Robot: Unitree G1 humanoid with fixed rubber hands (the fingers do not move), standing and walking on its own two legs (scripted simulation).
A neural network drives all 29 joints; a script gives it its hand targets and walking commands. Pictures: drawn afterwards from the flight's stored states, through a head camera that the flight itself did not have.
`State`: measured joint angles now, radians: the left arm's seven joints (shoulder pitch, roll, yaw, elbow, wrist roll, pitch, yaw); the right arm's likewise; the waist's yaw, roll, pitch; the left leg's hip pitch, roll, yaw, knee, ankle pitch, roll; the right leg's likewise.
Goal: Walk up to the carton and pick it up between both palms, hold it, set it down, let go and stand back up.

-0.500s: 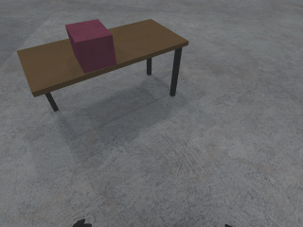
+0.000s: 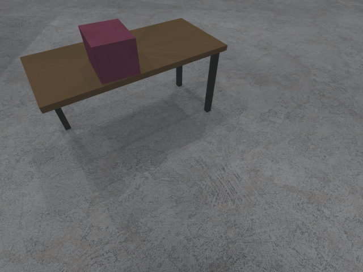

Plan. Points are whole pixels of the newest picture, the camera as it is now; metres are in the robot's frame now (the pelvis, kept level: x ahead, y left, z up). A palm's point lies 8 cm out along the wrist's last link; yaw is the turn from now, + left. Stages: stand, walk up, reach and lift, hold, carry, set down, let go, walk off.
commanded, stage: walk up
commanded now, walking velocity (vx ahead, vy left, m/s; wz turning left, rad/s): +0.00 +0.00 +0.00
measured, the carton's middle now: (110, 50) +1.14 +0.42 -0.09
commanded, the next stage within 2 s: none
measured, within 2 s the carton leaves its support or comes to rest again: neither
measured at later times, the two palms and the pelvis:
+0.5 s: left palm out of the picture +0.04 +0.36 -0.15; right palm (251, 255) +0.21 -0.16 -0.12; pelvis +0.09 +0.09 -0.03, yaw +13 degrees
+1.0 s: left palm (53, 221) +0.26 +0.35 -0.11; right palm (230, 179) +0.43 -0.14 -0.15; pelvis +0.30 +0.10 -0.02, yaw +22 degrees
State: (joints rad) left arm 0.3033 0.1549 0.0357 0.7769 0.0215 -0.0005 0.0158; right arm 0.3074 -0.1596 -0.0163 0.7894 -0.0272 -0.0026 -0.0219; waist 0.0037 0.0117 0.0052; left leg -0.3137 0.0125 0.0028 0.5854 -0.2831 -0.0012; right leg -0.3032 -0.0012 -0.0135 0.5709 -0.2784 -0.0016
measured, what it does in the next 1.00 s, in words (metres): walks ahead, turning left: left foot, then right foot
